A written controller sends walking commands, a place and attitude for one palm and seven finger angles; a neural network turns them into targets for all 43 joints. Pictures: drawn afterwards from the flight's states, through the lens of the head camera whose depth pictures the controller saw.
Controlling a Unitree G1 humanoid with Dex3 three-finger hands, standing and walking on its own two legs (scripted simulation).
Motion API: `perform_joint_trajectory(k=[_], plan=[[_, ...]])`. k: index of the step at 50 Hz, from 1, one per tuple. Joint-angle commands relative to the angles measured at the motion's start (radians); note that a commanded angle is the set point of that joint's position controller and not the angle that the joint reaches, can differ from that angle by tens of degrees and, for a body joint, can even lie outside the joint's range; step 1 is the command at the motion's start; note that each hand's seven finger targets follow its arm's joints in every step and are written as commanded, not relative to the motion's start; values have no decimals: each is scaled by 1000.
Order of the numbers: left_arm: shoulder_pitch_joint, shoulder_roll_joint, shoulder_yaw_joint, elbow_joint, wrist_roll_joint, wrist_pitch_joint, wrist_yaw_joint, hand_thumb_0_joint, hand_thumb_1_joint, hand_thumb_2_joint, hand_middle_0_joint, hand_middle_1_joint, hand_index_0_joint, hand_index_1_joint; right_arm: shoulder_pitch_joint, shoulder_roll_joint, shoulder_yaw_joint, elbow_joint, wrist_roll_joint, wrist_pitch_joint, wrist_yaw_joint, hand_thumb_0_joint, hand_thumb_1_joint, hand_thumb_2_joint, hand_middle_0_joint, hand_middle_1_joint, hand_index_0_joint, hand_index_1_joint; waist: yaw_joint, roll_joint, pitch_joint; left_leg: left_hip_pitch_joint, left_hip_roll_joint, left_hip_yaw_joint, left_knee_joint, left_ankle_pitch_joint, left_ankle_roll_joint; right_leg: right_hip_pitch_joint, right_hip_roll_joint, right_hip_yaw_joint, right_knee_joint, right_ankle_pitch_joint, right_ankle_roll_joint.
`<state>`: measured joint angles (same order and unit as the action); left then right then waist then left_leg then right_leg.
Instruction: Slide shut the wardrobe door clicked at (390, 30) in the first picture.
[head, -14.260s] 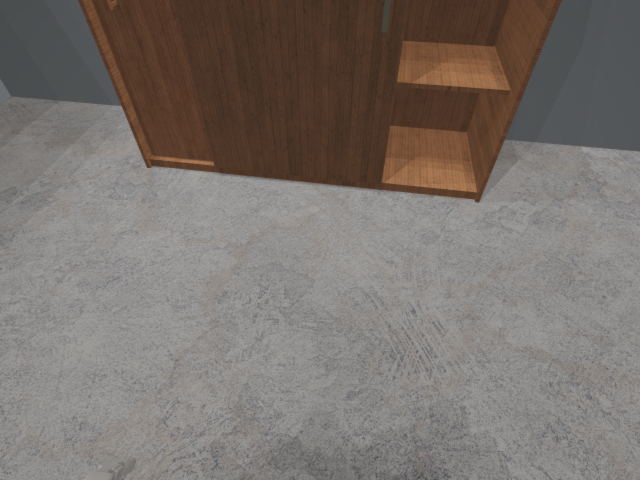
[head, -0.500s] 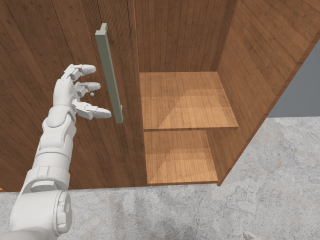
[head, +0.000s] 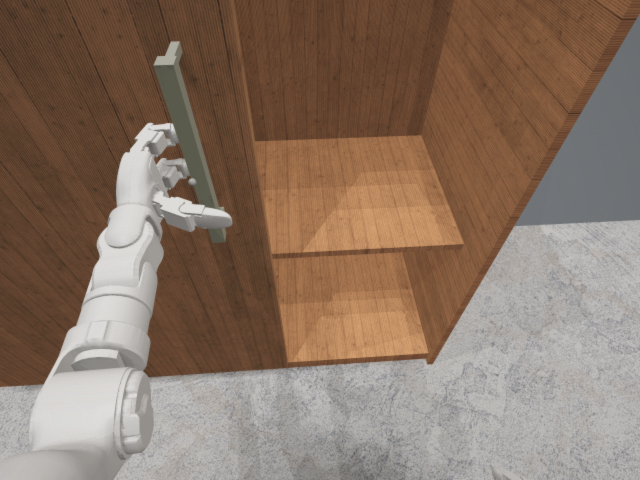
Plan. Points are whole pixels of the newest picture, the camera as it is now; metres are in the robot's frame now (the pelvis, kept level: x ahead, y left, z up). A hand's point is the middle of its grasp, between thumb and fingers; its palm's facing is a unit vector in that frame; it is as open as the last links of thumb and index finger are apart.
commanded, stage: feel for the door with the fingertips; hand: left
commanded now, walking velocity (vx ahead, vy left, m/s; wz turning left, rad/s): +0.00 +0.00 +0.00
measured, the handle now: (200, 158) +0.50 +0.16 +0.14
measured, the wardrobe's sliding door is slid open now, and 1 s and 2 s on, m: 0.45 0.45 0.45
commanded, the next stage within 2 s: slide the fingers in behind the handle in 0.48 s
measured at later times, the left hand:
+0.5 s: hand (188, 177) +0.46 +0.17 +0.14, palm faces +0.09 -1.00 -0.01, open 13.8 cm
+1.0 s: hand (195, 181) +0.45 +0.16 +0.14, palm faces +0.06 -1.00 +0.00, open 13.9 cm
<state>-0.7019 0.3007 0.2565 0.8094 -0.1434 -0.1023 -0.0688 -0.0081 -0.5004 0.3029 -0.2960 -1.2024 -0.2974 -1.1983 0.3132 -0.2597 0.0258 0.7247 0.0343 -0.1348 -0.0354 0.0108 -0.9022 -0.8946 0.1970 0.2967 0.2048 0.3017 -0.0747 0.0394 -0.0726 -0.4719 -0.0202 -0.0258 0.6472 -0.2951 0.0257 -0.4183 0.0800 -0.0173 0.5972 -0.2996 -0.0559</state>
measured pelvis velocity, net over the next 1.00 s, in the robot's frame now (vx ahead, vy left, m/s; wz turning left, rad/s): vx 0.00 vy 0.01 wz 0.00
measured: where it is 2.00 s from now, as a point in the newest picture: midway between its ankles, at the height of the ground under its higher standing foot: outside the picture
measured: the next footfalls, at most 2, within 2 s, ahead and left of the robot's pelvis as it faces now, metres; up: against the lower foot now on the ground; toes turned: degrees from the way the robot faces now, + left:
none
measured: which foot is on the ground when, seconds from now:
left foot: down 0.00-1.00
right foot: down 0.00-1.00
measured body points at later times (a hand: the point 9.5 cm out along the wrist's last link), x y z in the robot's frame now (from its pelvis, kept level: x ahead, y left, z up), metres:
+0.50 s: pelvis -0.01 -0.01 +0.00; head +0.04 -0.01 +0.45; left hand +0.45 +0.22 +0.15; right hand +0.08 -0.27 -0.12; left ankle +0.02 +0.10 -0.72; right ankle +0.00 -0.09 -0.72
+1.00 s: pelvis +0.00 +0.01 +0.00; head +0.03 +0.01 +0.45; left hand +0.45 +0.21 +0.14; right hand +0.06 -0.25 -0.12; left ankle +0.02 +0.10 -0.72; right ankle +0.00 -0.09 -0.72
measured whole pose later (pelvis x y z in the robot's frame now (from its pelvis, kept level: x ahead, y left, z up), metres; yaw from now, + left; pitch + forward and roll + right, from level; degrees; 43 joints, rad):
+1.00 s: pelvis +0.00 +0.01 +0.00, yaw +0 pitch +8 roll -2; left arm -0.76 0.29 0.23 0.90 -0.13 -0.14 -0.05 -0.01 -0.50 0.30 -0.30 -1.21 -0.31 -1.21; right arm 0.35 -0.26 0.02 0.74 0.04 -0.14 -0.02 0.01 -0.90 -0.89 0.20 0.30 0.20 0.30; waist -0.08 0.04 -0.08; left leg -0.51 -0.03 -0.02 0.67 -0.30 0.04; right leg -0.45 0.07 -0.02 0.62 -0.30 -0.04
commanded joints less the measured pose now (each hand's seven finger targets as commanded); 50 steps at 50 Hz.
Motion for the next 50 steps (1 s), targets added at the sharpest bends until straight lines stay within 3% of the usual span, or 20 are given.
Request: perform_joint_trajectory(k=[1, 3, 7, 8, 10, 15, 16, 17, 19, 20, 21, 22, 26, 27, 30, 34, 39, 42, 45, 50], plan=[[-447, 274, 74, -231, -15, -54, -8, 0, -500, 300, -300, -1200, -300, -1200, -8, -134, -45, -121, 5, -27, -15, 0, -900, -900, 200, 300, 200, 300, 12, -60, -326, 126, -10, -3, -53, 203, 15, 181, -40, 61, -75, 359, 41], [-451, 289, 82, -233, -14, -43, -15, 0, -500, 300, -300, -1200, -300, -1200, -7, -133, -46, -119, 8, -21, -18, 0, -900, -900, 200, 300, 200, 300, 11, -45, -311, 119, -9, 1, -51, 202, 16, 182, -44, 69, -78, 375, 44], [-435, 264, 56, -290, -17, -48, -32, 0, -500, 300, -300, -1200, -300, -1200, -10, -131, -50, -126, 10, -21, -18, 0, -900, -900, 200, 300, 200, 300, 17, -9, -346, 163, -11, 4, -41, 233, 17, 186, -41, 70, -73, 414, 41], [-436, 247, 41, -283, -24, -46, -38, 0, -500, 300, -300, -1200, -300, -1200, -13, -129, -50, -124, 13, -22, -18, 0, -900, -900, 200, 300, 200, 300, 5, -5, -329, 160, -9, 4, -42, 218, 18, 173, -44, 74, -80, 406, 46], [-462, 217, 12, -257, -32, -37, -47, 0, -500, 300, -300, -1200, -300, -1200, -9, -130, -50, -114, 17, -22, -20, 0, -900, -900, 200, 300, 200, 300, -14, -33, -293, 148, -9, 1, -41, 191, 18, 147, -44, 74, -89, 379, 50], [-519, 273, 55, -155, -32, -9, -44, 0, -500, 300, -300, -1200, -300, -1200, 1, -140, -48, -93, 20, -17, -26, 0, -900, -900, 200, 300, 200, 300, -20, -79, -257, 96, -10, -4, -42, 127, 20, 127, -56, 92, -107, 290, 55], [-564, 257, 34, -174, -28, -19, -42, 0, -500, 300, -300, -1200, -300, -1200, 1, -138, -46, -96, 18, -18, -25, 0, -900, -900, 200, 300, 200, 300, -27, -58, -269, 107, -12, -5, -43, 133, 20, 122, -56, 91, -104, 290, 54], [-568, 287, 56, -171, -19, -27, -36, 0, -500, 300, -300, -1200, -300, -1200, 4, -140, -48, -94, 16, -19, -25, 0, -900, -900, 200, 300, 200, 300, -15, -38, -293, 114, -13, -4, -35, 138, 20, 124, -54, 93, -96, 288, 50], [-613, 294, 49, -162, -6, -53, -28, 0, -500, 300, -300, -1200, -300, -1200, 7, -134, -42, -92, 13, -21, -23, 0, -900, -900, 200, 300, 200, 300, -23, 3, -307, 120, -12, -8, -31, 135, 18, 112, -53, 89, -89, 270, 45], [-641, 266, 22, -160, -3, -69, -27, 0, -500, 300, -300, -1200, -300, -1200, 10, -130, -40, -91, 12, -26, -21, 0, -900, -900, 200, 300, 200, 300, -30, 17, -309, 126, -13, -11, -29, 138, 17, 103, -51, 86, -83, 271, 43], [-644, 276, 32, -157, 1, -84, -24, 0, -500, 300, -300, -1200, -300, -1200, 17, -132, -43, -89, 11, -29, -19, 0, -900, -900, 200, 300, 200, 300, -25, 27, -330, 139, -12, -15, -27, 148, 15, 100, -47, 79, -75, 274, 38], [-625, 293, 51, -147, 3, -93, -21, 0, -500, 300, -300, -1200, -300, -1200, 22, -137, -46, -89, 8, -31, -17, 0, -900, -900, 200, 300, 200, 300, -18, 18, -354, 143, -12, -14, -20, 162, 16, 106, -43, 80, -68, 288, 39], [-666, 268, 34, -94, -7, -105, -28, 0, -500, 300, -300, -1200, -300, -1200, 33, -141, -48, -84, 10, -37, -17, 0, -900, -900, 200, 300, 200, 300, -39, -30, -351, 136, -9, -19, -20, 153, 17, 89, -39, 67, -66, 282, 43], [-682, 290, 48, -80, -3, -107, -26, 0, -500, 300, -300, -1200, -300, -1200, 42, -148, -48, -78, 9, -36, -19, 0, -900, -900, 200, 300, 200, 300, -42, -40, -348, 135, -10, -20, -20, 154, 19, 83, -37, 64, -66, 277, 43], [-732, 243, 8, -67, -2, -114, -24, 0, -500, 300, -300, -1200, -300, -1200, 52, -145, -46, -69, 8, -43, -16, 0, -900, -900, 200, 300, 200, 300, -54, 9, -344, 172, -8, -34, -26, 164, 12, 34, -31, 46, -63, 257, 36], [-670, 216, 6, -72, -5, -127, -16, 0, -500, 300, -300, -1200, -300, -1200, 59, -147, -51, -70, 3, -50, -8, 0, -900, -900, 200, 300, 200, 300, -39, 24, -360, 218, -4, -46, -28, 193, 6, 8, -22, 26, -57, 249, 28], [-620, 199, 2, -101, -13, -131, -13, 0, -500, 300, -300, -1200, -300, -1200, 56, -150, -52, -82, 2, -54, -1, 0, -900, -900, 200, 300, 200, 300, -33, -23, -353, 210, -1, -49, -37, 190, 6, 18, -16, 18, -56, 238, 27], [-574, 235, 31, -71, 1, -119, -4, 0, -500, 300, -300, -1200, -300, -1200, 49, -154, -49, -83, 3, -48, -3, 0, -900, -900, 200, 300, 200, 300, -18, -25, -297, 173, -2, -45, -45, 156, 8, 10, -16, 18, -62, 207, 24], [-569, 168, -21, -138, 6, -116, 5, 0, -500, 300, -300, -1200, -300, -1200, 37, -142, -50, -100, 3, -50, 3, 0, -900, -900, 200, 300, 200, 300, -16, 30, -327, 222, 2, -53, -51, 180, -2, -4, -15, 6, -53, 205, 20], [-551, 183, 4, -142, -1, -90, 26, 0, -500, 300, -300, -1200, -300, -1200, 28, -145, -51, -100, 2, -45, 2, 0, -900, -900, 200, 300, 200, 300, -19, -34, -301, 188, 2, -48, -54, 149, 3, 11, -14, 11, -63, 191, 25]])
